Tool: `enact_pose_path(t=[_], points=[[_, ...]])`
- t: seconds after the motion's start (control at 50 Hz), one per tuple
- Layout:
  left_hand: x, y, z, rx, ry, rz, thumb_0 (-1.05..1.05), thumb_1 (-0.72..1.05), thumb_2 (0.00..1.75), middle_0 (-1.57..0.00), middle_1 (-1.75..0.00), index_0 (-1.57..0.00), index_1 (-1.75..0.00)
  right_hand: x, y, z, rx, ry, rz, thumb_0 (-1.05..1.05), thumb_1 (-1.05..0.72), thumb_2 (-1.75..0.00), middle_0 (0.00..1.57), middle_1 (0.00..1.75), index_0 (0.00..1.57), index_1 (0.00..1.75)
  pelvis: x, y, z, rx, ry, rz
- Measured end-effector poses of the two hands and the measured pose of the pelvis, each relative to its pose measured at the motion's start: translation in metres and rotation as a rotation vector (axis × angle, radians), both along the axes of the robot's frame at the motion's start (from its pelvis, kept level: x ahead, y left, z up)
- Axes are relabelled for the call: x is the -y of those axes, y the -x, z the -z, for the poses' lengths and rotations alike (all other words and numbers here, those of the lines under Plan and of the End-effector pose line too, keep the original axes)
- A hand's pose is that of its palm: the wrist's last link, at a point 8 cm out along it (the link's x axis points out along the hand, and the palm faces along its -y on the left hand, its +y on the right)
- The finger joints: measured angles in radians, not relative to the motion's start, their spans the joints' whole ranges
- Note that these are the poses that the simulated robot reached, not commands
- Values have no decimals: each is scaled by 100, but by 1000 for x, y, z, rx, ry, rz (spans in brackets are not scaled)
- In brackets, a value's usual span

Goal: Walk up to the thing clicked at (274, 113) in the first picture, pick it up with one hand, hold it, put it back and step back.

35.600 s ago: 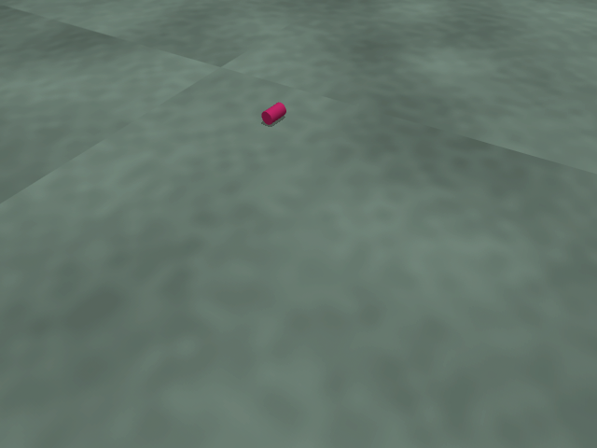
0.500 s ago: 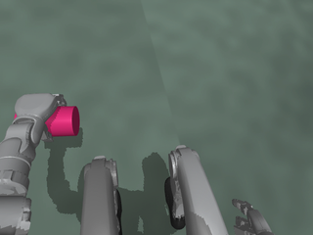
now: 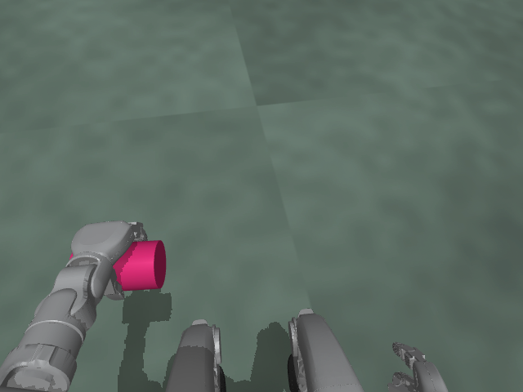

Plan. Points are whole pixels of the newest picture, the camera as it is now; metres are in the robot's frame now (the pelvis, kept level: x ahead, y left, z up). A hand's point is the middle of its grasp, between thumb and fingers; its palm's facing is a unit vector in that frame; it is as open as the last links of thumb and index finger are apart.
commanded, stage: lift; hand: left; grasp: from above
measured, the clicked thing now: (121, 266) +0.35 +0.24 -0.11
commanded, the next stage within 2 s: hold in 0.62 s
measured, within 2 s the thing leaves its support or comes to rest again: neither
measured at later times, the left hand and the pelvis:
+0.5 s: hand (98, 236) +0.35 +0.22 +0.03, palm faces -0.45 -0.05 -0.89, open 11.1 cm; pelvis +0.03 +0.00 +0.10, yaw +0 degrees
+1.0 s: hand (88, 210) +0.37 +0.22 +0.08, palm faces -0.47 -0.04 -0.88, open 11.0 cm; pelvis +0.06 +0.00 +0.14, yaw +0 degrees
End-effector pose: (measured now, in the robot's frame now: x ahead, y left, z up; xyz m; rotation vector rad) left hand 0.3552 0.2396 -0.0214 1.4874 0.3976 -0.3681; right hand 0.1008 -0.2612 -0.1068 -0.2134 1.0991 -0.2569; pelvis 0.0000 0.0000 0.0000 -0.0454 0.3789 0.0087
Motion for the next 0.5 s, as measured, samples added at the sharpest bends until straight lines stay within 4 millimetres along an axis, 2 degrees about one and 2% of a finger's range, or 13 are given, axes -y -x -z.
enact_pose_path(t=[0.08,0.24,0.5], points=[[1,5,-23,-10,-1,0,0,-16,53,-67,-46,-70,-47,0,1,-23,14,3,7,0,-91,-90,21,30,21,30,0,-5,-23,35,-3,0],[8,10,-55,-2,-2,12,0,-15,52,-66,-46,-69,-48,3,2,-59,15,10,12,0,-91,-90,21,30,21,30,-1,-15,-60,96,-9,1],[14,-4,-106,26,-12,-19,0,-15,51,-67,-44,-70,-45,2,-13,-100,30,-11,11,1,-91,-90,21,30,21,30,-1,-33,-103,175,-24,8]])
